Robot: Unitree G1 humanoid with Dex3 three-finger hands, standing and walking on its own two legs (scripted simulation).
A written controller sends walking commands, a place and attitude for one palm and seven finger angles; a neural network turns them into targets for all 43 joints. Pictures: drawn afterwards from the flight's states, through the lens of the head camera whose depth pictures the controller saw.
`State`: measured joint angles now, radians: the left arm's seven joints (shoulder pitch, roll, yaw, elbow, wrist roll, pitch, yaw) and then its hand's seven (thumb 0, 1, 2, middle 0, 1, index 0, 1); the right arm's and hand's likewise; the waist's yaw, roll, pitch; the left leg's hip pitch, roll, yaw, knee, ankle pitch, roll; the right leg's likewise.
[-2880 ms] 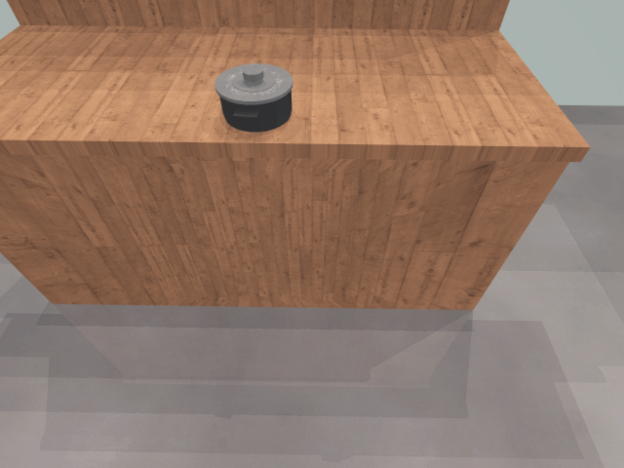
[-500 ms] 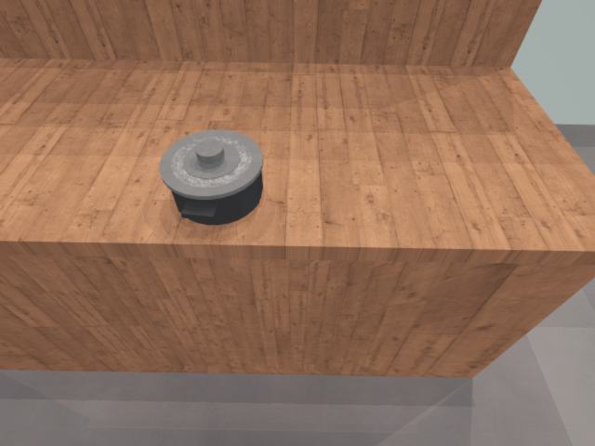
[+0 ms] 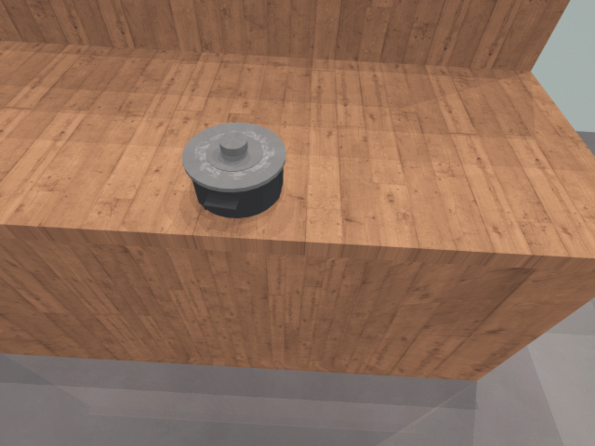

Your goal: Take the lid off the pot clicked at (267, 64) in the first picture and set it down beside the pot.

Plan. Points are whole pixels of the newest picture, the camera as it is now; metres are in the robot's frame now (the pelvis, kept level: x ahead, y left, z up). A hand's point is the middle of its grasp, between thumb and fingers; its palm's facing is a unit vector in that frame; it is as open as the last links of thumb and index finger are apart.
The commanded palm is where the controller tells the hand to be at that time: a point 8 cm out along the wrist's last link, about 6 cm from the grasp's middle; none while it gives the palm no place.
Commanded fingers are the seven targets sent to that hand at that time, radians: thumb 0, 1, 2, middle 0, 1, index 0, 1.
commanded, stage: come to a stop and stand still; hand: left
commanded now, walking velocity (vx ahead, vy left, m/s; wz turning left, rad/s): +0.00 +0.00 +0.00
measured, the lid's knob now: (233, 143) +0.54 +0.15 +0.09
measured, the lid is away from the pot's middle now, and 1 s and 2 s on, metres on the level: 0.00 0.00 0.00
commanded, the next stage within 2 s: look again from close up in 0.66 s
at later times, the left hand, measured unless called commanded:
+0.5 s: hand out of the picture -0.01 +0.23 -0.18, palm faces +0.00 -0.98 -0.20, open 7.4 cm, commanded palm none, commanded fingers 0.00 0.90 0.90 -0.20 -0.30 -0.20 -0.30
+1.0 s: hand out of the picture -0.05 +0.19 -0.17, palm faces +0.00 -0.99 -0.17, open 7.4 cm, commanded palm none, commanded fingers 0.00 0.90 0.90 -0.20 -0.30 -0.20 -0.30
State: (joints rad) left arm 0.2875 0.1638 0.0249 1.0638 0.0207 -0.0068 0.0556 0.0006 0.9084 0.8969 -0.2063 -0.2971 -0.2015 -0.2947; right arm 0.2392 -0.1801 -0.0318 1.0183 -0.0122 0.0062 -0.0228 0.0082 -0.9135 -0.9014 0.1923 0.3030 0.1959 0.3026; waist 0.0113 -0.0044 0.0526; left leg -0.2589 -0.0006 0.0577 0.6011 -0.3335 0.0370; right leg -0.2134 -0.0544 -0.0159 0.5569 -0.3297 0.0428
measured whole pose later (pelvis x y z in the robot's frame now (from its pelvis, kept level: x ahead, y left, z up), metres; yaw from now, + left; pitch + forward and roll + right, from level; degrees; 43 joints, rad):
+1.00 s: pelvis -0.03 +0.02 +0.01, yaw -1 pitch -2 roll +0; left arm 0.33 0.15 -0.01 1.09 0.02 0.00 0.04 0.00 0.91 0.90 -0.20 -0.30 -0.20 -0.29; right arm 0.27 -0.14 -0.02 1.10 0.00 0.00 -0.02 0.01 -0.92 -0.90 0.20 0.30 0.20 0.30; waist 0.00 -0.02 0.03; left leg -0.23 -0.04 0.10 0.48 -0.23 0.08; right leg -0.21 -0.09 0.03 0.47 -0.24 0.07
